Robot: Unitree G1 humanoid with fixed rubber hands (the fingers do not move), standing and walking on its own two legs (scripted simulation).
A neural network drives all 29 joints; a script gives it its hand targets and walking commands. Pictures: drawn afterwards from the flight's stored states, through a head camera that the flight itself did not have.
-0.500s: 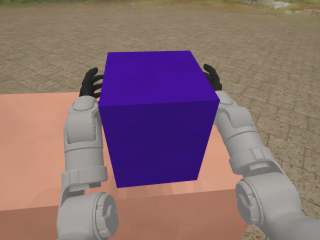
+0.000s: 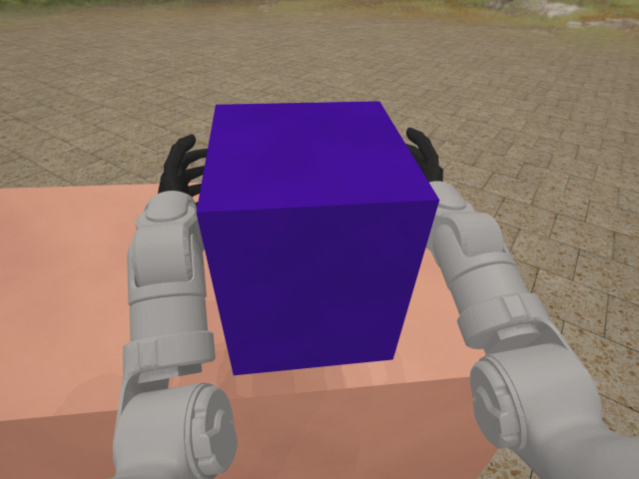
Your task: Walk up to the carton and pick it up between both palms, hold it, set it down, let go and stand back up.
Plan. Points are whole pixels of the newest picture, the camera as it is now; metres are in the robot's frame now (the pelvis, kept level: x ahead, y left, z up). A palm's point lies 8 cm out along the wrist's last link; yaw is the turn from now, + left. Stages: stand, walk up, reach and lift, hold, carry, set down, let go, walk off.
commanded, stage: set down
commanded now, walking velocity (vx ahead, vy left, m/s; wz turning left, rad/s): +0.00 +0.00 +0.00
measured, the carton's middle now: (307, 236) +0.37 +0.00 +0.18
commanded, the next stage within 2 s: none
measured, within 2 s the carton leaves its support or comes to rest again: neither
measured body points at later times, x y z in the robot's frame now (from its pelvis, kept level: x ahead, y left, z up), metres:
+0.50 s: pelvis +0.02 +0.00 +0.00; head +0.00 +0.04 +0.45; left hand +0.43 +0.18 +0.24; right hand +0.44 -0.12 +0.23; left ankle +0.02 +0.13 -0.75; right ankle +0.03 -0.12 -0.75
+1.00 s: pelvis +0.03 -0.01 +0.00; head +0.03 +0.02 +0.45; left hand +0.43 +0.16 +0.19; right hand +0.43 -0.13 +0.17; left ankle +0.02 +0.13 -0.75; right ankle +0.03 -0.12 -0.75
